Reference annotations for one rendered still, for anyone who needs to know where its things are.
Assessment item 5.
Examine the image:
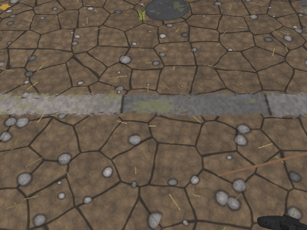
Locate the right robot hand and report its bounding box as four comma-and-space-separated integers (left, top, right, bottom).
257, 215, 307, 230

